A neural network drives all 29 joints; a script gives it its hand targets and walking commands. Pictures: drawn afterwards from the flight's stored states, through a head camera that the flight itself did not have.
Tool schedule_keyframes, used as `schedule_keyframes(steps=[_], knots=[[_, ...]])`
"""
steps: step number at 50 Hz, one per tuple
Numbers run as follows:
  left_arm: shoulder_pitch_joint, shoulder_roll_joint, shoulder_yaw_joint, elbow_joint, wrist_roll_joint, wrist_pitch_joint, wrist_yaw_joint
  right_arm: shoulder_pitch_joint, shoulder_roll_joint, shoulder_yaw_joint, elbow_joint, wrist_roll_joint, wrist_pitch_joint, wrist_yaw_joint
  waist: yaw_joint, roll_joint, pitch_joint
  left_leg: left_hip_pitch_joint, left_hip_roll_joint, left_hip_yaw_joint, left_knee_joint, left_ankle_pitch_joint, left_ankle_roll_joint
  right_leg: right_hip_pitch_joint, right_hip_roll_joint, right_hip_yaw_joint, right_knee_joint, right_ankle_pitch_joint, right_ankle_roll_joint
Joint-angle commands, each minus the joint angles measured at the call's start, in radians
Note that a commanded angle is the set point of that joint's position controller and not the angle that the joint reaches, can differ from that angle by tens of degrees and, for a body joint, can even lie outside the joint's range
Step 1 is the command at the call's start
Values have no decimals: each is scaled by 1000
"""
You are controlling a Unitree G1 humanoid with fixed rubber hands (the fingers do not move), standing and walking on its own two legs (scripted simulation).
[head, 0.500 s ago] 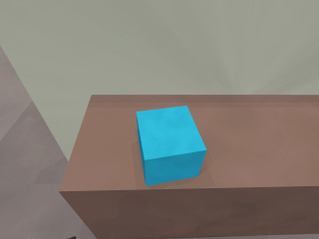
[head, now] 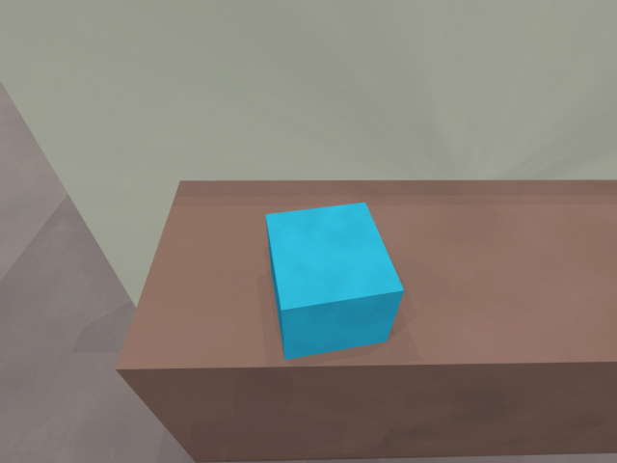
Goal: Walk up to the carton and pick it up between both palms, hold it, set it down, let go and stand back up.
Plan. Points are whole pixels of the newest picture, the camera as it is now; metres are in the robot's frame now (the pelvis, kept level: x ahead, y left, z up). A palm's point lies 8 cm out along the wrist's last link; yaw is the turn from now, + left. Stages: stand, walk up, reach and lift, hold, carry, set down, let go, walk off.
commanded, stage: stand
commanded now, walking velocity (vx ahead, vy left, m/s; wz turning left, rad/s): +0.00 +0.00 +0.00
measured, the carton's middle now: (326, 278) +0.43 -0.01 -0.05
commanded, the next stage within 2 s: none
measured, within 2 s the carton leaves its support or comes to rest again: neither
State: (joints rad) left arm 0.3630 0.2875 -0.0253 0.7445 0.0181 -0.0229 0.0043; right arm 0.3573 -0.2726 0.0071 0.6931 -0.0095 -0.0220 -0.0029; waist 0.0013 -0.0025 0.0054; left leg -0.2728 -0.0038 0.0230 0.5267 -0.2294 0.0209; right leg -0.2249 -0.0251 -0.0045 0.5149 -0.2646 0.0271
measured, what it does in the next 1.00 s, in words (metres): stands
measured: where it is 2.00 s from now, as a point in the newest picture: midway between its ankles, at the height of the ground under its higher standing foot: outside the picture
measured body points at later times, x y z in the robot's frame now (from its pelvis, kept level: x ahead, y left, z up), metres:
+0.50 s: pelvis +0.01 -0.01 +0.00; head +0.00 +0.00 +0.45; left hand +0.09 +0.26 -0.12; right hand +0.09 -0.27 -0.11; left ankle +0.03 +0.11 -0.73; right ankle +0.01 -0.14 -0.73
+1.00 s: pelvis +0.01 -0.01 +0.00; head +0.01 +0.00 +0.45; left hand +0.08 +0.26 -0.12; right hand +0.09 -0.27 -0.11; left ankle +0.03 +0.11 -0.73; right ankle +0.01 -0.14 -0.73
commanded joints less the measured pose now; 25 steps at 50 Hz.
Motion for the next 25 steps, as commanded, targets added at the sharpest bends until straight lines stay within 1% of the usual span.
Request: schedule_keyframes(steps=[1, 4, 13, 25], knots=[[15, 110, 26, -62, -3, -10, 5, 27, -123, -30, -59, 1, -12, -5, -3, 4, 26, 8, 94, -110, -97, 33, 18, -35, -64, 79, -90, 31, -31], [11, 113, 25, -64, -3, -8, 5, 27, -124, -29, -58, 1, -10, -6, -2, 3, 23, 17, 94, -108, -91, 57, 18, -30, -65, 79, -88, 47, -33], [-5, 117, 25, -69, -5, -2, 5, 25, -125, -28, -57, 1, -6, -7, -1, 6, 26, 19, 95, -108, -89, 66, 16, -24, -64, 79, -90, 56, -38], [-16, 119, 27, -70, -6, 1, 4, 24, -127, -31, -52, 0, -4, -7, -2, 6, 33, 12, 93, -110, -100, 26, 13, -29, -62, 80, -99, 28, -41]])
